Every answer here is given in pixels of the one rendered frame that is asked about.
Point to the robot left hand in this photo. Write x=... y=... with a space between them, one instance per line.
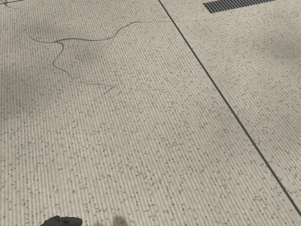
x=62 y=221

